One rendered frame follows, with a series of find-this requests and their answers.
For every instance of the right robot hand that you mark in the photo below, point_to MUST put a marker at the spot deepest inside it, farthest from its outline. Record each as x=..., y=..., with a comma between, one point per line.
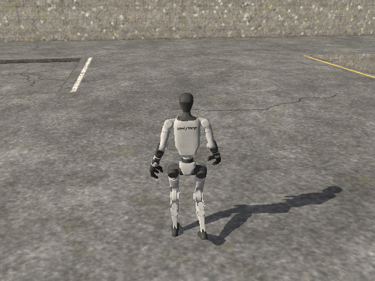
x=218, y=160

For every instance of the robot left upper arm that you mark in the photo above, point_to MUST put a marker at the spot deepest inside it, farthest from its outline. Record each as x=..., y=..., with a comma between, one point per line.
x=168, y=124

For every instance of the robot head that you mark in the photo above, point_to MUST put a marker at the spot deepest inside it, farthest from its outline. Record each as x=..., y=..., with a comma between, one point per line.
x=186, y=102

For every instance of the robot left forearm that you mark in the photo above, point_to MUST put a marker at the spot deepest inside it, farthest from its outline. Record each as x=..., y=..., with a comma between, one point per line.
x=157, y=157

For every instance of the robot right forearm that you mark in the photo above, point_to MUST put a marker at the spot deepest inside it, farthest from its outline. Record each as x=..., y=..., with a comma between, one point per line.
x=215, y=151

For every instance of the left robot hand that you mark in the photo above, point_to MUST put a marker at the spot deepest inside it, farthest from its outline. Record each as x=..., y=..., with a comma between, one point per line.
x=154, y=169

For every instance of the robot right upper arm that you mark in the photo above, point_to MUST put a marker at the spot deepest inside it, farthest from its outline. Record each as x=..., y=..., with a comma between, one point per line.
x=205, y=123

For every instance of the left robot foot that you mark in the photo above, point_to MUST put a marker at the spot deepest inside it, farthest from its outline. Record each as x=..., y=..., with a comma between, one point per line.
x=175, y=231

